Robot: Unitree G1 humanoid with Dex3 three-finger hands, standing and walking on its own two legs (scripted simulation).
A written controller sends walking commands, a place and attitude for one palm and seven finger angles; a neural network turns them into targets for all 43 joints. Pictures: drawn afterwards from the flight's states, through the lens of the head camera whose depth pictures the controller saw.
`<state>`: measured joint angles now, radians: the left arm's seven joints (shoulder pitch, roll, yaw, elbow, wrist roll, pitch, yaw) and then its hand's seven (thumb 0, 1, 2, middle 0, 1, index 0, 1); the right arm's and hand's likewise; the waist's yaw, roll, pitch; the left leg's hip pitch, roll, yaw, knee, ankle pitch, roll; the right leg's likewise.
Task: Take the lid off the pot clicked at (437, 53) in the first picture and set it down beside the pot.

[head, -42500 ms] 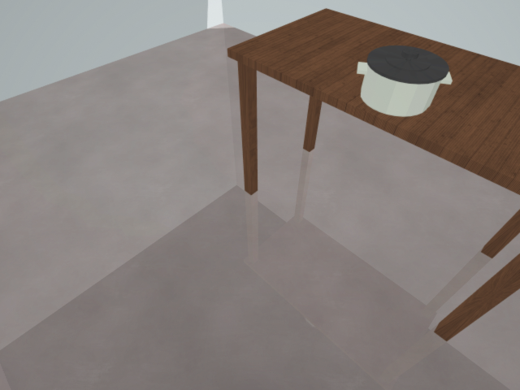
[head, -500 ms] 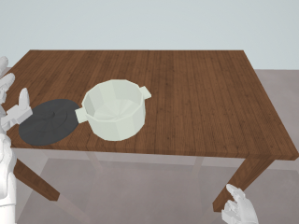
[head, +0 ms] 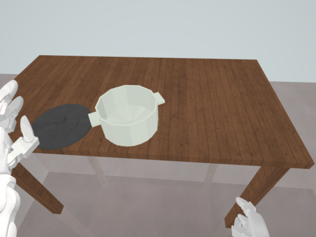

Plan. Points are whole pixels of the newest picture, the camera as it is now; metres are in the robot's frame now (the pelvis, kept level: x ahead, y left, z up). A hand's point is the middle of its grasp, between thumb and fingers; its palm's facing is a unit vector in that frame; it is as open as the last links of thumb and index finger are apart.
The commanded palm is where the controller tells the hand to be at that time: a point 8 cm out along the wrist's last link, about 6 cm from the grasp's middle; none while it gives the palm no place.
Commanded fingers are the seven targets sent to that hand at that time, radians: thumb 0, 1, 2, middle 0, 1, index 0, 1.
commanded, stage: draw the hand back to the body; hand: left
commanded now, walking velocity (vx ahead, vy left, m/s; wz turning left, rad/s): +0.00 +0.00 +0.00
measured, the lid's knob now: (59, 119) +0.44 +0.39 +0.02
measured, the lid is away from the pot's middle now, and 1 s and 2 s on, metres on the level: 0.24 0.24 0.24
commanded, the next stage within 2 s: step back with the hand held close in 0.40 s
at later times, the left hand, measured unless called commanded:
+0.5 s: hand (33, 167) +0.18 +0.24 +0.19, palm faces +0.43 -0.83 -0.36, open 7.5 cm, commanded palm +0.12 +0.28 +0.21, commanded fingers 0.00 0.90 0.90 -0.20 -0.30 -0.20 -0.30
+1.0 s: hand (9, 189) +0.14 +0.26 +0.19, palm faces +0.30 -0.81 -0.50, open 7.5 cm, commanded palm +0.08 +0.31 +0.21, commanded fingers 0.00 0.90 0.90 -0.20 -0.30 -0.20 -0.30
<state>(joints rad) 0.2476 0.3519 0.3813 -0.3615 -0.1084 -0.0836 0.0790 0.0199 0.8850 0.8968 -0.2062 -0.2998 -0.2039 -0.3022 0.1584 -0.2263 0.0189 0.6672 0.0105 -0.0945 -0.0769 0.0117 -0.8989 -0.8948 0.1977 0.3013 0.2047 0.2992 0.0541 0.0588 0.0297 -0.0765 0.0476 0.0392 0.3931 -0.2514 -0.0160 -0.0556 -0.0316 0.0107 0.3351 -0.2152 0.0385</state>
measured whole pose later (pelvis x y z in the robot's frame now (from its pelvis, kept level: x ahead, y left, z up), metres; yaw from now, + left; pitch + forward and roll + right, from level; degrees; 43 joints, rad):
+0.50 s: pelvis -0.01 +0.00 +0.00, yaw +1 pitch -5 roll -1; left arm 0.46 0.33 0.33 -0.54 -0.09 -0.09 0.08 0.02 0.89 0.90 -0.21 -0.30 -0.20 -0.30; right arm 0.15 -0.20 0.03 0.65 -0.01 -0.12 -0.09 0.01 -0.90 -0.89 0.20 0.30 0.21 0.30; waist 0.07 0.06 0.03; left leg -0.08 0.05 0.02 0.42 -0.26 -0.02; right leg -0.04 -0.03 0.00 0.33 -0.21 0.04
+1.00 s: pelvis -0.05 +0.03 -0.01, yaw -1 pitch +0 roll -1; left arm 0.63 0.48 0.46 -0.77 -0.08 -0.19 0.09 0.02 0.88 0.90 -0.21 -0.30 -0.21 -0.30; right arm 0.21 -0.19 0.00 0.52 0.03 -0.05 -0.05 0.01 -0.90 -0.89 0.20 0.30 0.20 0.30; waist 0.02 -0.05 0.06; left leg -0.33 0.01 0.07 0.58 -0.26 0.04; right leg -0.29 -0.05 -0.02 0.59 -0.28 0.03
